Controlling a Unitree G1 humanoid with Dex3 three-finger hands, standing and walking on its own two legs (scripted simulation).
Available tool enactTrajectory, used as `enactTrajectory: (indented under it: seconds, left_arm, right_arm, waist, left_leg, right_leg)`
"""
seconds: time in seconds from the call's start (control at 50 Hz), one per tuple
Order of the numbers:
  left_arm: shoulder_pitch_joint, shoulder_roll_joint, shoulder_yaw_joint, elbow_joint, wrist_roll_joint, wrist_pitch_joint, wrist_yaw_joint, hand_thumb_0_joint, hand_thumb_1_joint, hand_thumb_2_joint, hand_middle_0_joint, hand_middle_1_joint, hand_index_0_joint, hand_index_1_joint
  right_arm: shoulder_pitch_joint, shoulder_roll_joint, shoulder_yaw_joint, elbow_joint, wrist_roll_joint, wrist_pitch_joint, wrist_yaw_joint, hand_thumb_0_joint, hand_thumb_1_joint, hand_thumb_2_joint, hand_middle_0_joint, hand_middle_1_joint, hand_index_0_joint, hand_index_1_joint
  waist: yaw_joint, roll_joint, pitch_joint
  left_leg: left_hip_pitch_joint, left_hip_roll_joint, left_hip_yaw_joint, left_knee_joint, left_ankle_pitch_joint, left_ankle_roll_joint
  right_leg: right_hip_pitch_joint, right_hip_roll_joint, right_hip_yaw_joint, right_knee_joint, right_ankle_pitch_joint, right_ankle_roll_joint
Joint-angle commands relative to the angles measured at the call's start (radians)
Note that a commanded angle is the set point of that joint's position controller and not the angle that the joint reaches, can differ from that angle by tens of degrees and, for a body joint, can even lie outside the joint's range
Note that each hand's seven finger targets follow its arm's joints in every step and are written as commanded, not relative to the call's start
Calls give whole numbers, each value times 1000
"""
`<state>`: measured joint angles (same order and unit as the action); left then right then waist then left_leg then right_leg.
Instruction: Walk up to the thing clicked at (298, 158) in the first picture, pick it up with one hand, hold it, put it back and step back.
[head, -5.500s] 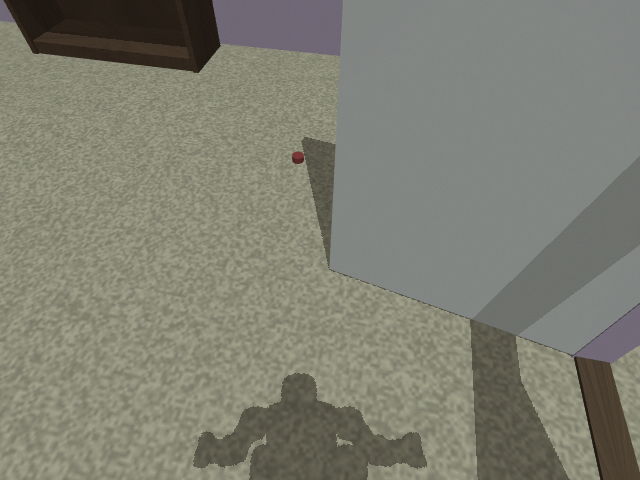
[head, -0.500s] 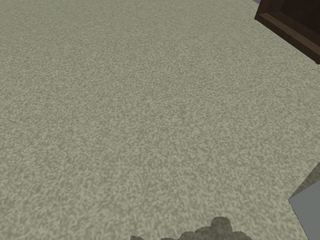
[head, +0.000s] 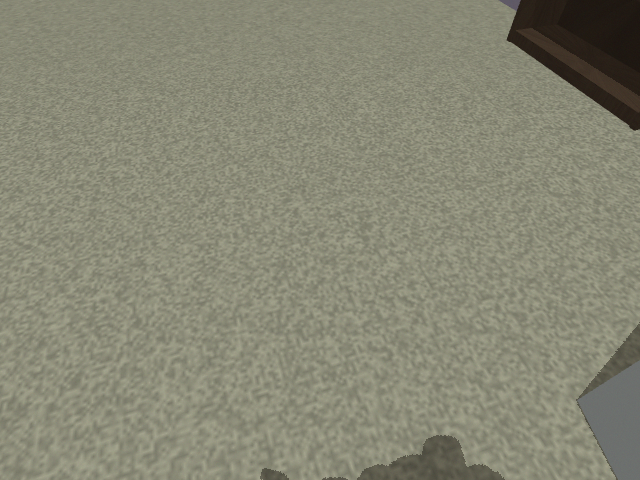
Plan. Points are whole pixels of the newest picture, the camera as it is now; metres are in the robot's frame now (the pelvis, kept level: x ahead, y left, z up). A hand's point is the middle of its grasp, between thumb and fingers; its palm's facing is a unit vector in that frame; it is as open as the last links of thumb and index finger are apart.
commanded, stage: stand
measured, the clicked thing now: out of the picture +0.91 -1.30 -0.77
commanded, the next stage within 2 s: walk up in 0.44 s
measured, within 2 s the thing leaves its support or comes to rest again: neither
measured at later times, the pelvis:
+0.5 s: pelvis +0.01 +0.00 +0.00, yaw +0 degrees
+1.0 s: pelvis +0.15 +0.05 -0.01, yaw +0 degrees
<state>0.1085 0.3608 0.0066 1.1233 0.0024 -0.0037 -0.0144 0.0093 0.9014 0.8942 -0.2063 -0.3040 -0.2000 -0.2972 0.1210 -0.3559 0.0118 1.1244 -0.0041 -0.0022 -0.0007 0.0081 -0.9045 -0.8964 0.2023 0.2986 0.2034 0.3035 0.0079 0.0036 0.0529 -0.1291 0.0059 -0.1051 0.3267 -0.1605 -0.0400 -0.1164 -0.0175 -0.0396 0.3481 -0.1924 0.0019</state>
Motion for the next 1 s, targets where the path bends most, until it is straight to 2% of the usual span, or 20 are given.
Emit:
enactTrajectory:
  seconds: [0.0,0.1,0.4,0.42,0.44,0.46,0.48,0.5,0.52,0.58,0.62,0.66,0.68,0.7,0.72,0.74,0.78,0.82,0.88,0.98]
  left_arm:
    - [-39,223,38,-56,5,-23,17,0,900,900,-200,-300,-200,-300]
    - [-27,220,36,-59,3,-26,18,0,900,900,-200,-300,-200,-300]
    - [-22,219,35,-56,1,-21,17,0,900,900,-200,-300,-200,-300]
    - [36,299,112,-109,23,-33,-11,0,900,900,-200,-300,-200,-300]
    - [60,300,118,-99,29,-33,-19,0,900,900,-200,-300,-200,-300]
    - [88,300,129,-106,31,-36,-23,0,900,900,-200,-300,-200,-300]
    - [151,321,141,-104,33,-41,-21,0,900,900,-200,-300,-200,-300]
    - [197,353,156,-112,41,-51,-17,0,900,900,-200,-300,-200,-300]
    - [188,354,156,-127,44,-59,-17,0,900,900,-200,-300,-200,-300]
    - [40,342,150,-191,45,-59,-24,0,900,900,-200,-300,-200,-300]
    - [-15,326,142,-235,47,-57,-38,0,900,900,-200,-300,-200,-300]
    - [-24,302,131,-247,37,-46,-47,0,900,900,-200,-300,-200,-300]
    - [6,256,116,-253,42,-38,-49,0,900,900,-200,-300,-200,-300]
    - [49,185,94,-262,36,-35,-50,0,900,900,-200,-300,-200,-300]
    - [71,153,85,-277,27,-34,-45,0,900,900,-200,-300,-200,-300]
    - [57,264,104,-265,25,-30,-35,0,900,900,-200,-300,-200,-300]
    - [173,287,105,-213,1,-34,-37,0,900,900,-200,-300,-200,-300]
    - [209,299,113,-176,9,-38,-44,0,900,900,-200,-300,-200,-300]
    - [184,281,112,-204,15,-35,-66,0,900,900,-200,-300,-200,-300]
    - [74,250,108,-269,22,-42,-86,0,900,900,-200,-300,-200,-300]
  right_arm:
    - [-30,-212,-37,-58,-3,-21,-10,0,-900,-900,200,300,200,300]
    - [-26,-217,-39,-60,-5,-22,-10,0,-900,-900,200,300,200,300]
    - [-25,-219,-38,-59,-4,-22,-12,0,-900,-900,200,300,200,300]
    - [44,-289,-101,-101,-22,-37,12,0,-900,-900,200,300,200,300]
    - [16,-294,-106,-111,-30,-39,22,0,-900,-900,200,300,200,300]
    - [-53,-275,-107,-147,-32,-38,29,0,-900,-900,200,300,200,300]
    - [-122,-237,-104,-188,-32,-38,32,0,-900,-900,200,300,200,300]
    - [-151,-218,-106,-207,-39,-45,30,0,-900,-900,200,300,200,300]
    - [-140,-235,-113,-211,-37,-53,29,0,-900,-900,200,300,200,300]
    - [11,-247,-135,-192,-31,-57,61,0,-900,-900,200,300,200,300]
    - [67,-229,-144,-186,-33,-62,72,0,-900,-900,200,300,200,300]
    - [182,-223,-164,-156,-40,-65,67,0,-900,-900,200,300,200,300]
    - [279,-257,-184,-126,-44,-69,56,0,-900,-900,200,300,200,300]
    - [378,-336,-208,-114,-51,-74,41,0,-900,-900,200,300,200,300]
    - [384,-431,-214,-151,-60,-84,32,0,-900,-900,200,300,200,300]
    - [250,-436,-211,-202,-28,-85,30,0,-900,-900,200,300,200,300]
    - [115,-365,-176,-247,-18,-93,30,0,-900,-900,200,300,200,300]
    - [106,-316,-160,-261,-19,-100,29,0,-900,-900,200,300,200,300]
    - [124,-319,-160,-274,-19,-106,33,0,-900,-900,200,300,200,300]
    - [164,-333,-164,-293,-13,-108,38,0,-900,-900,200,300,200,300]
  waist:
    - [-2,-17,-58]
    - [-2,-3,-85]
    - [1,3,-60]
    - [7,-16,-158]
    - [32,-1,-80]
    - [68,-18,8]
    - [116,-107,68]
    - [151,-184,91]
    - [136,-109,97]
    - [19,-151,27]
    - [-16,-206,43]
    - [-78,-136,26]
    - [-115,-10,-30]
    - [-161,253,-70]
    - [-154,347,-65]
    - [-109,139,-2]
    - [-6,83,34]
    - [-1,132,50]
    - [-4,156,85]
    - [-33,136,72]
  left_leg:
    - [-26,89,-54,-36,85,49]
    - [-13,94,-50,-21,145,51]
    - [-13,94,-51,-36,110,48]
    - [-68,52,-62,28,-413,126]
    - [-207,53,-82,42,-541,133]
    - [-366,35,-57,101,-504,122]
    - [-534,-9,45,249,-368,92]
    - [-632,4,78,438,-305,69]
    - [-630,47,29,477,-291,65]
    - [-391,92,56,419,-284,57]
    - [-184,72,105,293,-222,56]
    - [48,14,190,198,-62,36]
    - [248,4,165,201,-86,47]
    - [346,102,-31,49,-380,98]
    - [256,371,-593,-200,-772,188]
    - [76,423,-632,-244,-804,244]
    - [47,358,-381,-167,-607,256]
    - [-35,280,-189,-168,-441,220]
    - [-75,279,-81,-202,-366,243]
    - [-23,250,23,-163,-274,236]
  right_leg:
    - [23,-113,105,-82,23,-23]
    - [48,-116,103,-70,113,-24]
    - [30,-112,105,-70,54,-27]
    - [100,-73,86,8,-416,-70]
    - [77,-100,141,23,-551,-94]
    - [96,-140,206,-12,-588,-121]
    - [193,-231,312,-128,-610,-174]
    - [235,-372,455,-238,-522,-242]
    - [214,-427,488,-239,-418,-280]
    - [47,-305,277,-224,-471,-219]
    - [-118,-241,167,-172,-377,-186]
    - [-292,-175,68,-21,-419,-154]
    - [-423,-135,32,150,-447,-134]
    - [-547,-26,-50,486,-462,-107]
    - [-670,107,78,768,-442,-65]
    - [-586,20,221,785,-351,-72]
    - [-558,-46,212,775,-209,-56]
    - [-467,-68,179,678,-131,-27]
    - [-426,-83,118,546,-96,8]
    - [-367,-99,35,326,6,-9]
